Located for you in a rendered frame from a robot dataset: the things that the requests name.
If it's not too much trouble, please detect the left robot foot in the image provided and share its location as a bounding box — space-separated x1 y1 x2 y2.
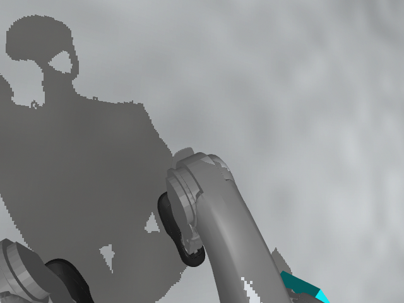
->
45 259 94 303

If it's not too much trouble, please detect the right robot hand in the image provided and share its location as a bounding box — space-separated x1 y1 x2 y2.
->
286 288 324 303

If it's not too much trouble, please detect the right robot foot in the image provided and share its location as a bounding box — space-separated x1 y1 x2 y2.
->
157 192 205 267

